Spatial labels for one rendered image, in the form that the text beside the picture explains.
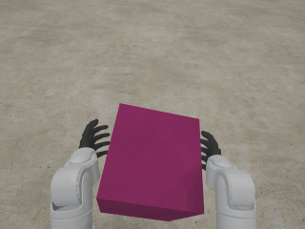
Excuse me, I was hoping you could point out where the left robot hand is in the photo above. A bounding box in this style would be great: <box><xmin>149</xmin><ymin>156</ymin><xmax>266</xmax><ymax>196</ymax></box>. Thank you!
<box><xmin>78</xmin><ymin>118</ymin><xmax>111</xmax><ymax>157</ymax></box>

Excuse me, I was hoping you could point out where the right robot forearm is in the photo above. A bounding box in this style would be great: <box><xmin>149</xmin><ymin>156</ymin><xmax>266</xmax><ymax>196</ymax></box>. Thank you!
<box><xmin>205</xmin><ymin>155</ymin><xmax>257</xmax><ymax>229</ymax></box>

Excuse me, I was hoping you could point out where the carton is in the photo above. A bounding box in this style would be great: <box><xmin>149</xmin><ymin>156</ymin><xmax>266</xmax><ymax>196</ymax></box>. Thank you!
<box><xmin>96</xmin><ymin>103</ymin><xmax>205</xmax><ymax>221</ymax></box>

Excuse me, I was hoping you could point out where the left robot forearm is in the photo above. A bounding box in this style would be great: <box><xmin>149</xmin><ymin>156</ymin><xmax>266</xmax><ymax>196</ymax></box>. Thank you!
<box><xmin>50</xmin><ymin>147</ymin><xmax>100</xmax><ymax>229</ymax></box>

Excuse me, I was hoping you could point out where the right robot hand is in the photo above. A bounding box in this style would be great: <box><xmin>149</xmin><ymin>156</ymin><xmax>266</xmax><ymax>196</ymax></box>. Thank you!
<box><xmin>200</xmin><ymin>131</ymin><xmax>221</xmax><ymax>171</ymax></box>

